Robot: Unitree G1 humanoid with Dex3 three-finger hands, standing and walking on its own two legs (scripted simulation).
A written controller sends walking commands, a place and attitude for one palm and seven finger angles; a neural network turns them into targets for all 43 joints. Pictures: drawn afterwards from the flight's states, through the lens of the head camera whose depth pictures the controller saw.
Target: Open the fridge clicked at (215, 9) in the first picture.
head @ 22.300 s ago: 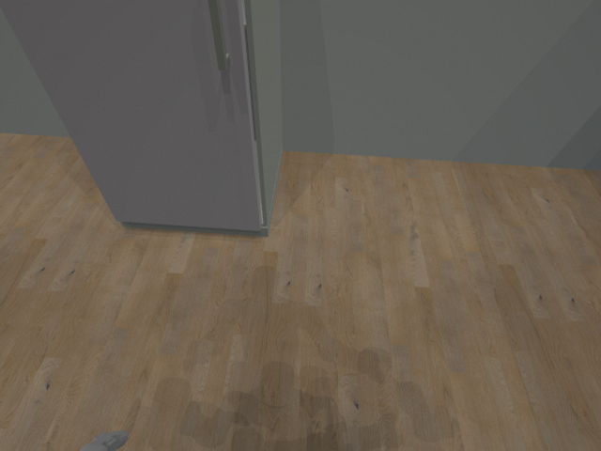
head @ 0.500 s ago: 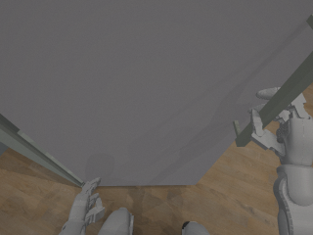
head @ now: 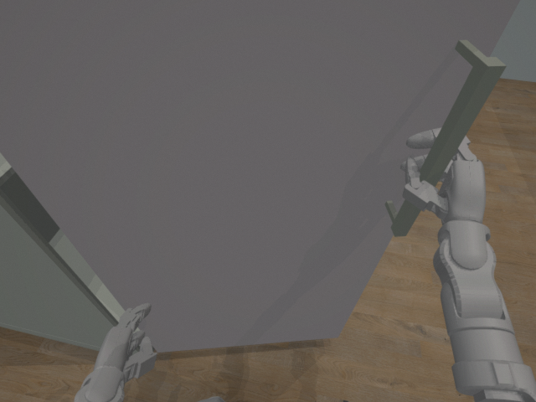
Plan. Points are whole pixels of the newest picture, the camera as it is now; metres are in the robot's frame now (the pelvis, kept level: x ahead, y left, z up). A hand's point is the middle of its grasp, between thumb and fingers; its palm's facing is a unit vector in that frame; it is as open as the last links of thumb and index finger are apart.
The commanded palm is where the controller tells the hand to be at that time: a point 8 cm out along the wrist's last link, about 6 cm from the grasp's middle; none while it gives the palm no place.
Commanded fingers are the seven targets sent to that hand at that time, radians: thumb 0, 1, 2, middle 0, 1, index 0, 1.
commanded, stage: stop walking and hold the door back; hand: right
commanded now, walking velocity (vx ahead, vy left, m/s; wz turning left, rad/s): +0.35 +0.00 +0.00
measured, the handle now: (426, 157) +0.40 -0.20 +0.18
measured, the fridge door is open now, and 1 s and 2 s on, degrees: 73 69 68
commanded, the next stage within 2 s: loosen the grip on the handle in 0.96 s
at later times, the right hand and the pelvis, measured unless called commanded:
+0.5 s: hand (398, 154) +0.43 -0.17 +0.16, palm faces +0.23 +0.95 -0.22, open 5.4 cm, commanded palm +0.38 -0.23 +0.15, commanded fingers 0.00 -0.90 -0.90 0.45 1.40 0.45 1.40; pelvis -0.02 +0.02 +0.01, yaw +1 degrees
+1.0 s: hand (405, 169) +0.40 -0.18 +0.16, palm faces +0.12 +0.97 -0.21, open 5.5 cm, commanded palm +0.39 -0.23 +0.15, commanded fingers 0.00 -0.90 -0.90 0.45 1.40 0.45 1.40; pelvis +0.00 -0.02 +0.00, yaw +3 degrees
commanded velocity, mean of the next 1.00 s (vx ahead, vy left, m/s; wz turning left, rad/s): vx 0.07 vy -0.03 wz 0.00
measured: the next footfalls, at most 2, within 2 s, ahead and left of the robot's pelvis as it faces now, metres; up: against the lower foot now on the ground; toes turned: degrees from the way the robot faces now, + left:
left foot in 0.24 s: +0.06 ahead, +0.13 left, +0.00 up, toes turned +5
right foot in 0.58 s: +0.08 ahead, -0.14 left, +0.00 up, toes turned -3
